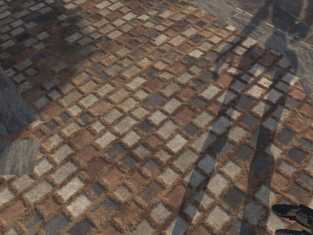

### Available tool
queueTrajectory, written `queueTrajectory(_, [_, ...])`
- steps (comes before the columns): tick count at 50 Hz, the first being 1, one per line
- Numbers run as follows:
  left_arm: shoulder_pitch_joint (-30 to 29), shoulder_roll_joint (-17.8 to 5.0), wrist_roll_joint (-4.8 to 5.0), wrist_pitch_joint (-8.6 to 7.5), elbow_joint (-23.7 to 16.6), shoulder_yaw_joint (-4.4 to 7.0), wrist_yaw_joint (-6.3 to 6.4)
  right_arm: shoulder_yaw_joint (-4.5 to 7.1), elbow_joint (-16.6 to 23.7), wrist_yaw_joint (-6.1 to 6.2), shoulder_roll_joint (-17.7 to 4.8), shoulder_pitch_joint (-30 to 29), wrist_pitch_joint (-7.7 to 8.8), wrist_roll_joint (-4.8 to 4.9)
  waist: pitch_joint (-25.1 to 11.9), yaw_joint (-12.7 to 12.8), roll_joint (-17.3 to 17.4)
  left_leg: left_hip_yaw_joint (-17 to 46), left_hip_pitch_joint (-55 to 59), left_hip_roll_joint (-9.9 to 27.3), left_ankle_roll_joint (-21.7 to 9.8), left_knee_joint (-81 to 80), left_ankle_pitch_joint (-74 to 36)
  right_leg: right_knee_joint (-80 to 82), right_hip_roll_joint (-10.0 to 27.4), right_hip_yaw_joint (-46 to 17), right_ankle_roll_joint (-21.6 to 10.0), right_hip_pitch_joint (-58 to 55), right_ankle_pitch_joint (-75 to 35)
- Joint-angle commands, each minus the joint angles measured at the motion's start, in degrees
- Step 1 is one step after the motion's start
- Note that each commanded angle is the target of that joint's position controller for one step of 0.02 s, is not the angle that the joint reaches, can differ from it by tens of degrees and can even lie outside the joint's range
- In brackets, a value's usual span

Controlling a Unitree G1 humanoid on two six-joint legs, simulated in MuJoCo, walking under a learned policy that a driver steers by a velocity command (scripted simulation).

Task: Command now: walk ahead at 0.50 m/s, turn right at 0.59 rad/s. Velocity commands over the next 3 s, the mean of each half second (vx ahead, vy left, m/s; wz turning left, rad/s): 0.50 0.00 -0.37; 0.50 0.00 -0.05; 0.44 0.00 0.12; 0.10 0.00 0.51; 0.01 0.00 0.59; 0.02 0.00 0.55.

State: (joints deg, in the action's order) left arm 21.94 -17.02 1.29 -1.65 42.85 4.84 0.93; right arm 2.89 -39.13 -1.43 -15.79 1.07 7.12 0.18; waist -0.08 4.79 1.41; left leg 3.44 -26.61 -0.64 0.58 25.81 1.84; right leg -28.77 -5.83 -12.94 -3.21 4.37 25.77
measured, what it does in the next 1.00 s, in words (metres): walks ahead: right foot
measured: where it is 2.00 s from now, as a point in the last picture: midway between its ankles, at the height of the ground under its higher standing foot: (209, 152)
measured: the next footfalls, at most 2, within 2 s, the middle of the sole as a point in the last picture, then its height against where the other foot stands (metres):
right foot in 0.50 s outside the picture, level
left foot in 1.02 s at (178, 179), level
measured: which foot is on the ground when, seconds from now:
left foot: down 0.00-0.52, up 0.54-1.00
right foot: down 0.00-0.02, up 0.04-0.48, down 0.50-1.00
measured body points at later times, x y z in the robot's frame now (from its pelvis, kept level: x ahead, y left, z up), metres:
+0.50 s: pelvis +0.26 -0.04 +0.00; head +0.30 -0.05 +0.45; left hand +0.54 +0.14 -0.06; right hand +0.19 -0.32 -0.13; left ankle +0.13 +0.13 -0.72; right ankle +0.36 -0.16 -0.73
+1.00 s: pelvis +0.54 -0.07 +0.00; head +0.56 -0.07 +0.45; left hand +0.58 +0.22 -0.12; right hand +0.71 -0.34 -0.08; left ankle +0.69 +0.02 -0.72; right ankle +0.36 -0.17 -0.73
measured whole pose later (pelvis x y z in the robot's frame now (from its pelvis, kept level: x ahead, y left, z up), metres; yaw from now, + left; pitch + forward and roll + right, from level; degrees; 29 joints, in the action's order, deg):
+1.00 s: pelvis +0.54 -0.07 +0.00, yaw -10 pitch +2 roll -2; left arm 22.9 -17.1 1.1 -2.8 48.4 4.0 0.2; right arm 1.3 -43.6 -2.9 -15.3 2.0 4.8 0.5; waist 0.3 4.2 1.8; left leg -0.5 -29.8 2.5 -2.5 28.7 1.4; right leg -17.3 -1.1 2.0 0.2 -3.3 22.8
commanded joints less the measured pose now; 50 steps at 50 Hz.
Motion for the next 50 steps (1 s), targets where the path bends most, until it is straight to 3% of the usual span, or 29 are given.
queueTrajectory(1, [0.37,-1.35,-0.36,-0.9,-5.62,-0.26,0.06,4.93,0.75,0.98,-14.37,17.11,1.25,-1.67,-16.36,-9.43,2.7,19.42,40.54,16.81,-10.2,-0.25,7.5,-26.47,2.61,-0.66,-0.48,22.27,-12.11])
queueTrajectory(2, [4.55,-1.98,0.77,-1.28,-6.83,-0.79,0.15,5.15,-1.16,0.48,-14.68,20.41,0.37,-0.79,-20.01,-7.94,18.91,41.68,48.14,25.25,-15.71,-6.62,22.18,-40.5,1.08,3.02,1.42,36.87,8.89])
queueTrajectory(3, [2.17,-7.43,1.22,-1.16,-5.78,0.41,0.11,3.79,-0.13,0.51,-9.58,17.78,0.01,0.08,-12.71,-8.95,10.97,38.93,42.74,23.83,-14.0,-8.85,31.3,-46.15,4.99,1.66,1.98,41.77,5.27])
queueTrajectory(4, [-3.22,-8.83,0.74,-0.81,-6.62,0.81,0.01,3.08,0.31,0.83,-7.4,15.28,-0.61,-0.06,-6.44,-9.55,5.97,29.62,35.51,21.5,-11.8,-9.28,27.68,-47.13,6.91,4.03,2.29,42.18,0.58])
queueTrajectory(5, [-5.79,-8.17,0.03,-0.67,-7.37,0.86,-0.12,2.63,0.19,0.9,-6.55,12.82,-0.92,-0.61,-2.47,-8.39,2.86,23.1,28.39,19.19,-11.02,-10.57,20.66,-45.09,8.67,4.97,2.42,40.48,-3.06])
queueTrajectory(6, [-6.69,-7.47,-0.26,-0.48,-7.77,1.1,-0.36,2.17,-0.18,1.03,-5.25,11.24,-0.96,-0.88,-0.61,-7.12,3.28,18.2,24.03,17.28,-10.6,-11.82,15.25,-42.46,10.36,4.83,2.38,38.64,-5.43])
queueTrajectory(7, [-6.14,-6.11,0.06,-0.26,-7.85,0.89,-0.68,1.95,-0.69,1.0,-4.91,10.86,-0.79,-1.1,0.16,-6.13,4.55,14.61,20.61,15.56,-10.35,-13.21,12.16,-40.71,11.31,5.24,2.28,35.95,-6.66])
queueTrajectory(9, [-5.83,-3.49,0.27,0.07,-7.95,0.26,-0.89,2.06,-2.01,0.76,-5.13,11.55,-0.27,-0.66,0.47,-5.51,4.75,9.98,18.38,14.56,-11.51,-15.47,7.79,-37.23,11.41,6.18,2.57,34.61,-7.69])
queueTrajectory(11, [-7.96,-2.38,-0.19,-0.03,-8.75,-0.29,-0.88,2.55,-3.3,0.65,-6.88,12.46,0.06,-0.48,1.02,-5.47,3.23,7.14,18.8,15.13,-12.95,-16.96,2.96,-31.56,11.48,6.21,3.12,36.03,-10.56])
queueTrajectory(16, [-16.1,-0.86,-0.6,-1.51,-10.13,-1.64,-2.28,2.85,-5.5,0.81,-9.33,14.02,-0.92,0.64,1.95,-7.73,1.98,-1.43,20.1,12.88,-11.64,-17.39,-3.74,-13.26,11.16,10.88,3.23,32.28,-23.86])
queueTrajectory(20, [-22.02,-1.64,-0.02,-2.02,-12.23,-1.69,-3.17,3.08,-8.15,0.76,-11.21,18.77,-2.14,1.48,3.27,-9.49,2.93,-1.69,24.74,15.19,-10.65,-15.75,-5.18,-5.72,9.55,13.08,1.94,30.06,-22.72])
queueTrajectory(22, [-21.62,-2.96,-0.14,-2.13,-12.6,-1.2,-3.37,3.25,-9.08,0.93,-12.08,19.09,-2.89,1.86,2.89,-8.01,4.0,-1.89,27.69,16.46,-9.71,-12.69,-11.68,-2.9,8.29,13.99,0.16,27.36,-19.01])
queueTrajectory(23, [-18.17,-4.14,-0.44,-2.16,-11.77,-0.51,-3.28,3.27,-9.3,1.09,-12.57,18.34,-3.21,2.03,0.79,-5.35,4.31,-3.32,27.92,15.81,-8.72,-8.22,-20.41,-0.78,6.69,15.35,-1.05,21.4,-18.89])
queueTrajectory(24, [-10.74,-6.19,-0.77,-2.06,-9.37,0.76,-2.98,2.9,-9.52,1.27,-11.92,18.17,-3.43,2.09,-3.75,-1.35,3.59,-5.92,25.9,13.61,-7.27,0.58,-27.89,1.35,4.84,16.8,-2.68,10.14,-20.81])
queueTrajectory(25, [-1.48,-9.44,-0.98,-1.74,-7.0,2.22,-2.31,1.92,-8.96,1.51,-9.81,18.15,-3.23,1.18,-10.03,2.75,1.88,-8.06,17.27,11.14,-4.98,13.37,-21.64,-0.73,8.7,12.28,-4.87,-5.3,-22.46])
queueTrajectory(26, [4.29,-15.94,-1.96,-1.38,-6.33,3.35,-1.59,-0.2,-6.39,1.21,-3.74,21.84,-2.26,-0.39,-17.72,1.61,-11.84,-9.33,-5.29,2.95,-0.91,36.49,6.86,1.18,24.3,-13.5,-13.04,-25.83,-17.33])
queueTrajectory(27, [5.19,-13.45,-1.2,-1.48,-6.32,2.54,-1.8,-0.16,-7.15,0.91,-5.26,21.83,-0.96,0.22,-23.65,2.06,-14.57,-0.08,-13.31,-0.22,-0.75,46.54,31.59,9.31,29.22,-30.27,-17.13,-28.09,-12.98])
queueTrajectory(28, [1.81,-10.16,-1.02,-1.76,-6.12,1.32,-2.05,1.17,-5.95,0.48,-9.45,17.6,-0.45,2.01,-14.97,1.77,-10.76,1.28,-18.88,3.36,-1.33,49.85,28.97,9.99,26.88,-22.15,-14.52,-22.13,-11.41])
queueTrajectory(29, [-1.55,-8.18,-0.83,-1.92,-6.24,0.69,-2.11,1.01,-5.14,0.44,-9.19,14.15,-0.28,2.19,-8.87,0.43,-8.61,-0.22,-18.96,5.89,-1.84,47.62,23.91,10.75,23.95,-13.57,-12.58,-14.13,-14.42])
queueTrajectory(30, [-4.88,-6.58,-1.04,-2.04,-6.21,0.19,-2.33,1.05,-5.25,0.69,-8.49,12.85,-0.45,1.25,-5.03,-1.52,-5.88,-0.79,-16.88,7.58,-1.64,43.94,19.93,12.51,21.43,-8.37,-11.38,-6.7,-18.1])
queueTrajectory(31, [-7.12,-5.05,-1.42,-2.37,-6.43,-0.26,-2.51,1.31,-5.59,0.79,-8.26,13.47,-1.08,0.66,-3.18,-3.55,-6.59,-0.29,-13.24,8.99,-1.36,40.98,16.98,14.52,19.64,-4.88,-10.64,-1.15,-21.86])
queueTrajectory(33, [-8.58,-4.88,-1.47,-3.13,-5.97,-0.14,-2.54,0.91,-6.47,0.73,-5.99,15.59,-2.45,0.58,-2.67,-5.79,-6.89,-0.46,-8.88,9.35,-0.39,38.57,13.89,18.01,18.72,-1.63,-11.3,4.29,-24.86])
queueTrajectory(35, [-8.11,-5.91,-1.3,-3.85,-4.8,0.21,-2.29,0.68,-5.84,1.01,-5.08,13.7,-3.23,0.16,-1.02,-6.27,-5.83,-0.56,-10.25,9.43,0.68,34.36,10.1,20.05,18.46,1.57,-11.82,5.95,-27.49])
queueTrajectory(37, [-6.73,-6.56,-1.26,-3.92,-3.53,0.42,-1.79,0.4,-4.66,1.02,-4.54,9.59,-3.23,-0.22,0.55,-5.31,-4.75,-0.48,-12.17,9.4,1.27,27.12,3.82,21.02,17.82,4.18,-11.28,5.41,-28.02])
queueTrajectory(41, [-3.61,-8.23,-0.83,-3.45,-1.32,0.8,-1.08,-0.4,-2.97,0.02,-3.27,1.71,-2.45,0.25,2.69,-2.44,-4.62,-2.33,-9.16,6.87,0.95,12.53,-7.02,21.65,16.38,8.52,-9.01,4.89,-25.43])
queueTrajectory(45, [0.0,-9.22,-0.16,-2.7,1.58,1.2,-0.87,-0.4,-0.9,-1.08,-4.27,-3.35,-2.03,0.67,4.15,-0.98,-4.74,-1.93,-9.54,5.6,-0.75,6.13,-5.84,19.22,19.34,7.81,-8.13,-1.52,-24.62])
queueTrajectory(48, [-0.09,-9.93,0.01,-1.8,2.85,1.56,-0.46,0.09,-0.72,-1.62,-5.82,-1.89,-1.66,0.52,3.02,-2.69,-5.72,-2.75,-6.45,4.36,-3.09,3.63,0.44,14.84,21.04,7.23,-6.56,-6.43,-31.54])
queueTrajectory(49, [-1.0,-10.23,-0.01,-1.46,2.92,1.59,-0.33,0.66,-1.54,-1.53,-6.85,1.45,-1.55,0.41,0.95,-4.8,-6.18,-4.44,-1.14,2.74,-4.15,2.61,1.92,10.62,20.11,8.19,-5.63,-6.92,-39.91])
queueTrajectory(50, [-1.28,-9.33,-0.24,-1.07,2.96,1.19,-0.18,1.91,-3.93,-1.13,-8.9,8.97,-1.55,0.23,-3.77,-8.41,-5.43,-6.21,9.31,0.86,-5.66,1.93,1.8,1.47,17.23,10.47,-4.18,-5.43,-47.36])
Over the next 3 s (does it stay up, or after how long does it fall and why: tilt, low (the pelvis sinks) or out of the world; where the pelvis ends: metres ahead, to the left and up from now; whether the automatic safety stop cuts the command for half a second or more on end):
stays up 0.87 -0.08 0.02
